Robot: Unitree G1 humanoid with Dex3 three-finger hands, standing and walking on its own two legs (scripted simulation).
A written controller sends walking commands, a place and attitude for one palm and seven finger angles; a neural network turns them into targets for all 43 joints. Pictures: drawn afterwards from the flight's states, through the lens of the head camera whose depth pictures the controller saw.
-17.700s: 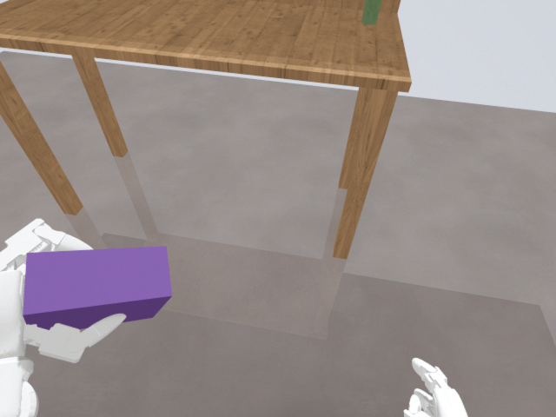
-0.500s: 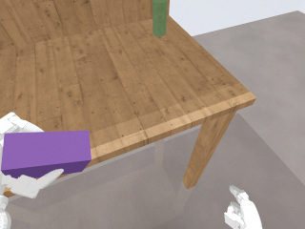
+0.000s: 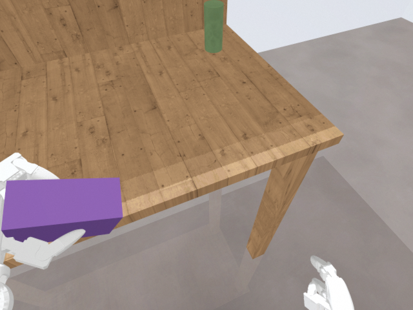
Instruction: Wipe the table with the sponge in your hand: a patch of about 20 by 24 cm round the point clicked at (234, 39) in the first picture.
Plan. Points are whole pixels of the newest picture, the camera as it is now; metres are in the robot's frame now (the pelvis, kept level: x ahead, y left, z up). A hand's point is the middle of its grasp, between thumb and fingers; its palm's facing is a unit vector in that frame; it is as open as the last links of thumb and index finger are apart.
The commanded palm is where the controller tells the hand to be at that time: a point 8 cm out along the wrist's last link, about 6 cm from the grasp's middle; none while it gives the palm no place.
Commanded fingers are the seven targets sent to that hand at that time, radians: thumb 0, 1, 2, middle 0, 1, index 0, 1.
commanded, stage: come to a stop and stand still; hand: left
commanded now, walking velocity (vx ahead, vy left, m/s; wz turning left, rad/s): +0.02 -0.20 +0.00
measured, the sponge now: (83, 210) +0.23 +0.20 +0.15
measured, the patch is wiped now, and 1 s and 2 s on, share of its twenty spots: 0.00 0.00 0.00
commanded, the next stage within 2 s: look again from close up in 1.14 s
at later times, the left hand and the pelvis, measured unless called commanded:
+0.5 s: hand (22, 216) +0.20 +0.26 +0.17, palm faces +0.34 -0.86 -0.37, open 9.9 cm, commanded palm +0.15 +0.30 +0.19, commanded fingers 0.00 0.10 1.30 -1.20 -1.60 -1.20 -1.60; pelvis -0.02 +0.03 +0.00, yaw -1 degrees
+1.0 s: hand out of the picture +0.22 +0.32 +0.17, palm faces +0.37 -0.87 -0.31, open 9.9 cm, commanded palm +0.16 +0.35 +0.19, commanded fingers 0.00 0.10 1.30 -1.20 -1.60 -1.20 -1.60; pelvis -0.01 +0.08 +0.01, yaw -2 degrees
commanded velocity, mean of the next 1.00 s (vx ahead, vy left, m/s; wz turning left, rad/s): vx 0.00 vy -0.01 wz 0.00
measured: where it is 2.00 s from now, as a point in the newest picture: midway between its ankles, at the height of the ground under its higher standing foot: outside the picture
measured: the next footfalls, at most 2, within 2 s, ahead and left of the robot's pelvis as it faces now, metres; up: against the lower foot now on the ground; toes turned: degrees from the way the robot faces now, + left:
none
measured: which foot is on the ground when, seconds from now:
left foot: down 0.00-1.00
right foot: down 0.00-1.00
